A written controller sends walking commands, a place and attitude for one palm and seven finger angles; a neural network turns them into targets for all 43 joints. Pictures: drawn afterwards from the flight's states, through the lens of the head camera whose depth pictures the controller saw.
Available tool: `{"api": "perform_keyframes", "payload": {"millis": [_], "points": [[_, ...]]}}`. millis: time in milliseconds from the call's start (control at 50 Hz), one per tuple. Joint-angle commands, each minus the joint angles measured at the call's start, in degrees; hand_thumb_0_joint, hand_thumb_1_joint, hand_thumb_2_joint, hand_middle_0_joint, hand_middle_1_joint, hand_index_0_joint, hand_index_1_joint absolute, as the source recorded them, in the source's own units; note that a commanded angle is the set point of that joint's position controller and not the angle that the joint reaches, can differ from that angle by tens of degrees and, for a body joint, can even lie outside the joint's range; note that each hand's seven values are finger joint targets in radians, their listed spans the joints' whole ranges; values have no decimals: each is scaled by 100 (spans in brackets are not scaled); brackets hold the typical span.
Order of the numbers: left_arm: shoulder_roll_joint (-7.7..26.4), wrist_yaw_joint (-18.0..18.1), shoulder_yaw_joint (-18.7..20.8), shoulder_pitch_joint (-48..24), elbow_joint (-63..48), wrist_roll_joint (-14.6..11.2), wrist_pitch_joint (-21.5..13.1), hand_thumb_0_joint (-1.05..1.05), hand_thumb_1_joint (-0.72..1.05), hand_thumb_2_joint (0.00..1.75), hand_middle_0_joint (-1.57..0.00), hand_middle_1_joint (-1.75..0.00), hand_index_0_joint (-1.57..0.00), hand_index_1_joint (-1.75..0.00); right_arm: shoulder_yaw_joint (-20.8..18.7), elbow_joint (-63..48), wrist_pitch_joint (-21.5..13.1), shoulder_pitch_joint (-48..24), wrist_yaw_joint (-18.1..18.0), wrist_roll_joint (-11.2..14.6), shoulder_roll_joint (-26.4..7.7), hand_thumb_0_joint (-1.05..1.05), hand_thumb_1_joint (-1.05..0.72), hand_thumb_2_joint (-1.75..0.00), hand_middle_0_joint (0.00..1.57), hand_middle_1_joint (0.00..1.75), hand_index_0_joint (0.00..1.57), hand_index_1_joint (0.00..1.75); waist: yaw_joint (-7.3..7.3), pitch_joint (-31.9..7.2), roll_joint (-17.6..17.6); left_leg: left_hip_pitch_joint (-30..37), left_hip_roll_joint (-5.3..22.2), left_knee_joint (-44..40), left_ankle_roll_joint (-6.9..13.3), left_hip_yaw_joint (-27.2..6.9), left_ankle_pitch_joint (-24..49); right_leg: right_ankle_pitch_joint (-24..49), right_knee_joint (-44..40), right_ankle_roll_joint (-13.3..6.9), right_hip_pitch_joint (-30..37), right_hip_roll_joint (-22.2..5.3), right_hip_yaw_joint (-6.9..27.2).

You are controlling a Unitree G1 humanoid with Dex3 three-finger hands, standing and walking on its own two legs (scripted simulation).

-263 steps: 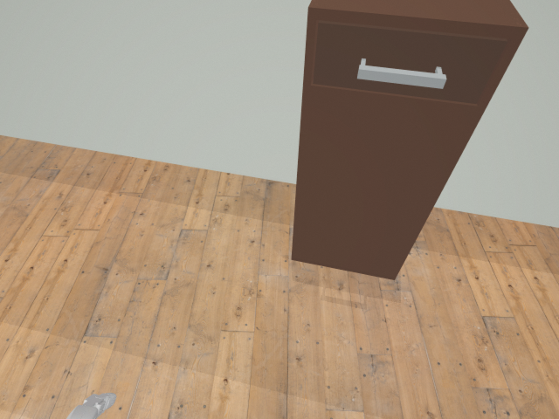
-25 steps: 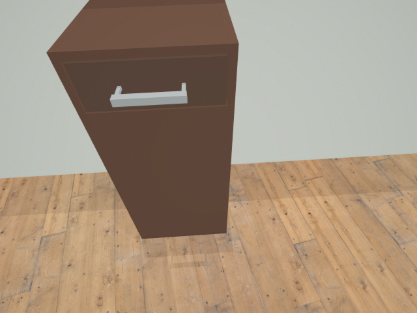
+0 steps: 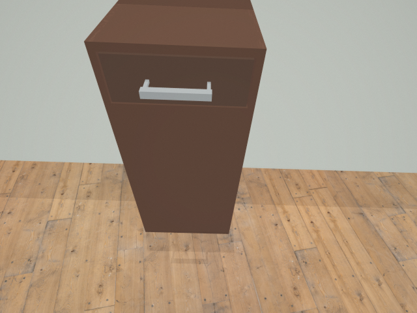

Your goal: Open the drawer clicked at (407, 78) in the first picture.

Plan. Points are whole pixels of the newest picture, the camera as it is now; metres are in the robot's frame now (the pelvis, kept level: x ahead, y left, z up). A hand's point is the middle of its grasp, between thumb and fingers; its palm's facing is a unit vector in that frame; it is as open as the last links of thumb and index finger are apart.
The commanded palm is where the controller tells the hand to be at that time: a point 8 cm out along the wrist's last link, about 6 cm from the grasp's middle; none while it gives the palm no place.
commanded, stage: come to a stop and stand still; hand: left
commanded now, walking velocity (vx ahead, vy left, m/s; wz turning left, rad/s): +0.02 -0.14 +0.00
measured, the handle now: (177, 89) +0.61 +0.14 +0.11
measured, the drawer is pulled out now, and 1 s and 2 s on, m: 0.00 0.00 0.00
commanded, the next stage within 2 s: look again from close up in 0.16 s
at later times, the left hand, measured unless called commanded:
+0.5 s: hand out of the picture +0.00 +0.15 -0.18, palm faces +0.02 -0.98 -0.22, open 7.3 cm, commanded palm none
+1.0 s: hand out of the picture -0.03 +0.14 -0.18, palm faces +0.04 -0.98 -0.18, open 7.3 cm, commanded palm none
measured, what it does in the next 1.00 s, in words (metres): stands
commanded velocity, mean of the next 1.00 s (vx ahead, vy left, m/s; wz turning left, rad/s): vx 0.02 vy -0.02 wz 0.00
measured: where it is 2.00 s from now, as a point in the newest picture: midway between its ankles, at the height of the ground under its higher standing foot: outside the picture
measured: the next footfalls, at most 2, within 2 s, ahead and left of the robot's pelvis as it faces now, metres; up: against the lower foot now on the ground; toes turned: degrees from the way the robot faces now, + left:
left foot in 1.46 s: +0.11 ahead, +0.08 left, +0.00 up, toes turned +10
right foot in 1.84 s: +0.25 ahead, -0.21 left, +0.00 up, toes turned -4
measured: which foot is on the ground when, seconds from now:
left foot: down 0.00-1.00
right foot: down 0.00-1.00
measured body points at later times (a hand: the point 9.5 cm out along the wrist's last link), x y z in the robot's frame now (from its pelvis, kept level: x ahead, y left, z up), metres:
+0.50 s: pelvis +0.01 -0.02 -0.01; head +0.00 -0.04 +0.44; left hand +0.00 +0.20 -0.16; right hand -0.01 -0.22 -0.18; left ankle -0.05 +0.11 -0.74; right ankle +0.03 -0.12 -0.74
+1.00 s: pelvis -0.01 -0.03 -0.01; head +0.00 -0.04 +0.44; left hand -0.03 +0.19 -0.16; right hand -0.07 -0.23 -0.17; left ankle -0.05 +0.11 -0.74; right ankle +0.03 -0.12 -0.74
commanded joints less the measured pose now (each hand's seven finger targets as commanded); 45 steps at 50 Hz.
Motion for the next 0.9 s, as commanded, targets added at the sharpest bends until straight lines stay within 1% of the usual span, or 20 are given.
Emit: {"api": "perform_keyframes", "payload": {"millis": [0, 60, 140, 200, 220, 240, 260, 280, 300, 320, 340, 360, 420, 500, 540, 580, 680, 760, 860, 880], "points": [[202, -31, 7, 191, -121, 2, -56, 0, 90, 90, -20, -30, -20, -30, -131, -81, -78, 309, -58, -13, -718, 0, -90, -90, 20, 30, 20, 30, -78, 894, 600, -1022, 1015, -1337, 247, -974, -663, 16, 1, 28, -113, -114, 159], [176, -29, 2, 360, -69, 9, -58, 0, 90, 90, -20, -30, -20, -30, -127, -13, -96, 468, -103, 2, -631, 0, -90, -90, 20, 30, 20, 30, -73, 878, 420, -907, 996, -1089, 275, -856, 89, 293, -52, 37, -110, -155, 202], [150, 21, -3, 535, 7, -52, -142, 0, 90, 90, -20, -30, -20, -30, -80, 77, -134, 662, -120, 31, -407, 0, -90, -90, 20, 30, 20, 30, -109, 355, 185, -515, 749, -562, 148, -467, 1193, 989, -304, -35, 271, -290, 347], [169, 55, 1, 550, 37, -76, -215, 0, 90, 90, -20, -30, -20, -30, -63, 147, -142, 789, -111, 39, -307, 0, -90, -90, 20, 30, 20, 30, -139, 17, 72, -310, 669, -412, 73, -344, 1311, 1382, -334, -111, 464, -366, 398], [172, 69, -5, 520, 26, -78, -216, 0, 90, 90, -20, -30, -20, -30, -62, 168, -134, 790, -107, 44, -285, 0, -90, -90, 20, 30, 20, 30, -146, 42, 101, -318, 661, -412, 57, -334, 1263, 1371, -348, -123, 477, -356, 412], [437, 339, -32, 836, 136, -25, -346, 0, 90, 90, -20, -30, -20, -30, -86, -197, -237, 246, -17, 98, -625, 0, -90, -90, 20, 30, 20, 30, 62, -74, -201, -835, 731, 878, -55, -67, 1999, 3889, 67, -152, 604, -648, 784], [585, 289, 39, 838, -33, -40, -410, 0, 90, 90, -20, -30, -20, -30, -77, -366, -185, 780, 2, 68, -289, 0, -90, -90, 20, 30, 20, 30, -284, -776, 157, -825, 377, 656, -34, -244, 197, 3436, 145, -323, 1009, -927, 922], [451, 231, 20, 699, -81, -29, -394, 0, 90, 90, -20, -30, -20, -30, -70, -276, -199, 899, -17, 44, -175, 0, -90, -90, 20, 30, 20, 30, -294, -609, 440, -789, 349, 260, 17, -223, 286, 3310, 341, -401, 847, -811, 804], [371, 206, -18, 710, -81, -24, -370, 0, 90, 90, -20, -30, -20, -30, -57, -222, -225, 1068, -12, 53, -173, 0, -90, -90, 20, 30, 20, 30, -282, -785, 521, -671, 474, 253, 36, -283, 829, 2587, 391, -403, 778, -646, 615], [274, 197, -34, 597, -104, -59, -337, 0, 90, 90, -20, -30, -20, -30, -41, -254, -211, 1111, -16, 32, -152, 0, -90, -90, 20, 30, 20, 30, -285, -624, 695, -664, 586, 311, 91, -304, 1078, 1842, 365, -382, 613, -501, 481], [207, 165, -29, 557, -136, -40, -339, 0, 90, 90, -20, -30, -20, -30, -31, -242, -195, 1141, -20, 19, -215, 0, -90, -90, 20, 30, 20, 30, -277, -465, 448, -723, 611, 304, 121, -352, 1263, 1570, 391, -368, 492, -394, 454], [174, 143, -40, 505, -149, -38, -321, 0, 90, 90, -20, -30, -20, -30, -29, -258, -183, 1075, -22, 21, -224, 0, -90, -90, 20, 30, 20, 30, -250, -218, 414, -797, 600, 261, 127, -330, 1240, 1388, 337, -358, 347, -383, 431], [144, 105, -64, 415, -124, -43, -274, 0, 90, 90, -20, -30, -20, -30, 17, -325, -115, 1025, -9, 22, -179, 0, -90, -90, 20, 30, 20, 30, -253, 544, -41, -1067, 539, 34, 157, -359, 432, 471, 10, -322, -86, -337, 475], [226, 80, -49, 390, -214, -60, -256, 0, 90, 90, -20, -30, -20, -30, 51, -355, -93, 1037, 26, 7, -230, 0, -90, -90, 20, 30, 20, 30, -230, 811, -94, -1142, 412, -54, 158, -362, 65, -413, -280, -319, -329, -324, 664], [245, 73, -39, 358, -249, -63, -256, 0, 90, 90, -20, -30, -20, -30, 69, -330, -101, 1065, 31, 1, -234, 0, -90, -90, 20, 30, 20, 30, -224, 795, 22, -1109, 416, -124, 168, -370, 101, -450, -298, -308, -296, -312, 647], [293, 66, -25, 367, -279, -69, -261, 0, 90, 90, -20, -30, -20, -30, 78, -304, -102, 1052, 37, -4, -253, 0, -90, -90, 20, 30, 20, 30, -212, 675, -77, -1052, 384, -110, 162, -355, 104, -482, -353, -309, -218, -335, 688], [348, 57, -2, 355, -335, -76, -267, 0, 90, 90, -20, -30, -20, -30, 82, -253, -106, 1054, 45, -8, -265, 0, -90, -90, 20, 30, 20, 30, -182, 487, -31, -983, 361, -117, 142, -321, 111, -479, -428, -309, -72, -380, 709], [351, 52, 11, 341, -351, -73, -268, 0, 90, 90, -20, -30, -20, -30, 86, -194, -95, 1089, 52, -5, -244, 0, -90, -90, 20, 30, 20, 30, -186, 471, -75, -983, 355, -121, 131, -308, 76, -630, -526, -315, -75, -403, 735], [329, 47, 19, 345, -336, -76, -256, 0, 90, 90, -20, -30, -20, -30, 93, -119, -92, 1167, 50, -7, -213, 0, -90, -90, 20, 30, 20, 30, -178, 510, 45, -1066, 361, -172, 120, -331, 5, -808, -563, -311, -98, -396, 712], [324, 39, 33, 379, -320, -70, -245, 0, 90, 90, -20, -30, -20, -30, 90, -99, -87, 1207, 46, -23, -218, 0, -90, -90, 20, 30, 20, 30, -179, 432, 72, -1043, 359, -156, 130, -313, -233, -1107, -521, -325, -79, -380, 693]]}}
